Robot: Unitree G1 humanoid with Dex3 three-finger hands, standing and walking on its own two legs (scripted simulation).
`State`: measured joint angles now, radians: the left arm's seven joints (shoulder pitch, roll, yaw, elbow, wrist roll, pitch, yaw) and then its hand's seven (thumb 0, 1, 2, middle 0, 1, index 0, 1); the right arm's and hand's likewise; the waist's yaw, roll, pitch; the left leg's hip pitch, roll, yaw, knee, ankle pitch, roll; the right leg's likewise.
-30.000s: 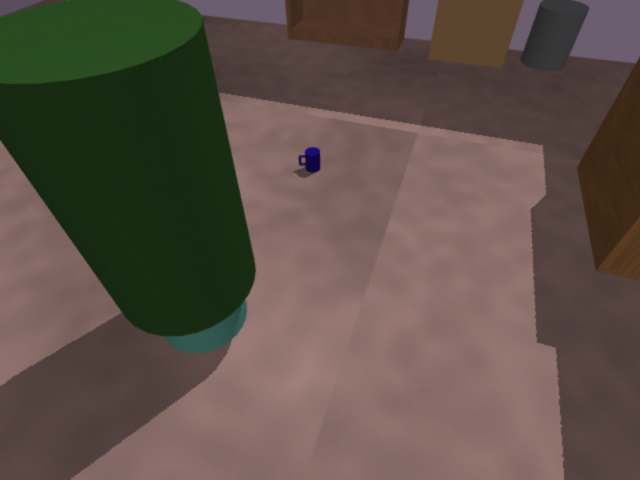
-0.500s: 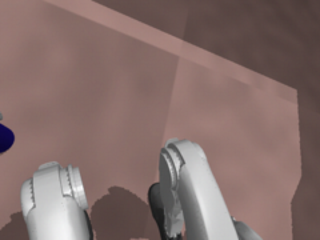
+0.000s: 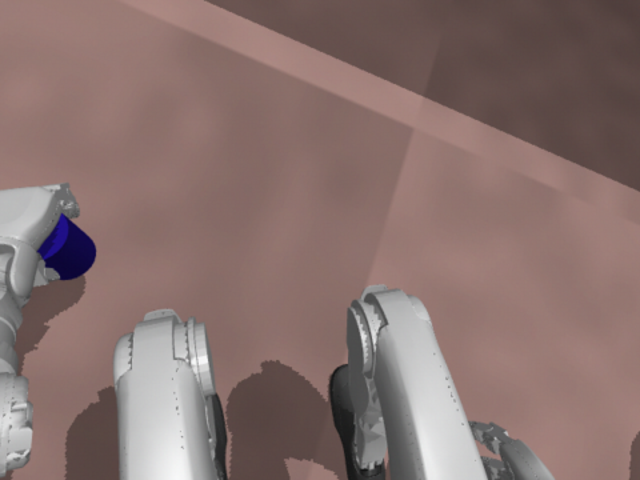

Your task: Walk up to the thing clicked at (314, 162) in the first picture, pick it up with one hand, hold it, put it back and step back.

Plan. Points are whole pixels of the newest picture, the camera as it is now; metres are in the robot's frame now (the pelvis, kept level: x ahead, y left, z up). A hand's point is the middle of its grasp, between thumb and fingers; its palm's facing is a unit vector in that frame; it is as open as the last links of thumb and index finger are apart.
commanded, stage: settle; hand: left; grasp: from above
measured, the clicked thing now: (38, 244) +0.43 +0.35 -0.20
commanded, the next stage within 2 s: lift in 0.06 s
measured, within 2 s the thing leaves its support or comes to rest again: neither
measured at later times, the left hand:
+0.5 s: hand (8, 245) +0.40 +0.33 -0.10, palm faces -0.47 -0.09 -0.88, open 10.1 cm
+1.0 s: hand out of the picture +0.35 +0.31 +0.07, palm faces -0.42 -0.12 -0.90, open 10.1 cm
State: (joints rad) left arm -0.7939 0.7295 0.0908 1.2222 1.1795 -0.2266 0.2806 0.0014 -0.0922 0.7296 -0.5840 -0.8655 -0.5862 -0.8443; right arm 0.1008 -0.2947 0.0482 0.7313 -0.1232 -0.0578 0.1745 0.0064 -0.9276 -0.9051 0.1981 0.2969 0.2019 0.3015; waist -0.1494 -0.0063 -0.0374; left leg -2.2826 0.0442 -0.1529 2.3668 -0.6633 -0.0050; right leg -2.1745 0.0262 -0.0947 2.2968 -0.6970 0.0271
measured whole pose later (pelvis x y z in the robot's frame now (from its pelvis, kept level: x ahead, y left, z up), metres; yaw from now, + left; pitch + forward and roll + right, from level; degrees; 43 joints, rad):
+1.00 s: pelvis +0.00 +0.01 +0.16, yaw +5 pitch +29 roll -6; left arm -0.42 0.56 -0.04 0.68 1.01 -0.06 0.08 -0.01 -0.09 0.71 -0.62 -0.81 -0.62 -0.80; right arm 0.14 -0.25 -0.03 0.67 0.01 0.03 0.02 0.01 -0.93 -0.91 0.20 0.30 0.20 0.30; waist -0.07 0.04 -0.17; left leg -1.76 0.05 -0.07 1.84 -0.60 0.01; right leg -1.67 0.01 -0.05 1.79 -0.63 0.03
